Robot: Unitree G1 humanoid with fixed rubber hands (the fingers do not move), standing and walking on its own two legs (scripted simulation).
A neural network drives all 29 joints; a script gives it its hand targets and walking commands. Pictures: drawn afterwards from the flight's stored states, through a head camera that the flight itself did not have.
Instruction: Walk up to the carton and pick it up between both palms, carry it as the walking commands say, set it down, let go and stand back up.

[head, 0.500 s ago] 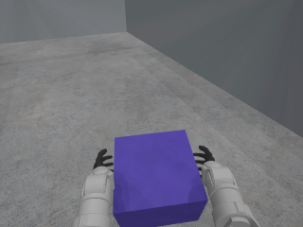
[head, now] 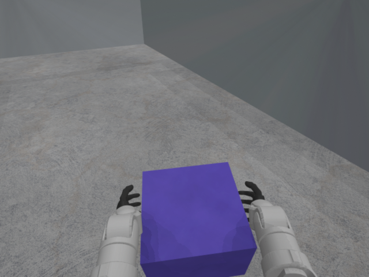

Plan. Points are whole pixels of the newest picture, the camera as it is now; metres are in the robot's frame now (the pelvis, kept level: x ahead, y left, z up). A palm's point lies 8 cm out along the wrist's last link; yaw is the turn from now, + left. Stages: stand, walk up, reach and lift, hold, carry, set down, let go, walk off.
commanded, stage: reach and lift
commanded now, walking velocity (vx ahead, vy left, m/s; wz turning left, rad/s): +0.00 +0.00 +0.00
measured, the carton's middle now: (192, 221) +0.31 -0.01 -0.03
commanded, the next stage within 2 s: hold in 0.88 s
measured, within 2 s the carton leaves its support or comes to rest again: neither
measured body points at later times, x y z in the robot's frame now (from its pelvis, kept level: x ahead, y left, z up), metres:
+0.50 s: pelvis +0.00 +0.00 +0.00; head -0.09 +0.01 +0.44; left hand +0.29 +0.15 +0.03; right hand +0.29 -0.16 +0.03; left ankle +0.04 +0.12 -0.74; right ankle +0.02 -0.14 -0.74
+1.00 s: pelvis +0.00 -0.01 +0.00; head -0.10 +0.00 +0.44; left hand +0.28 +0.15 +0.03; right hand +0.29 -0.16 +0.03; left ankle +0.04 +0.12 -0.74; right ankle +0.02 -0.14 -0.74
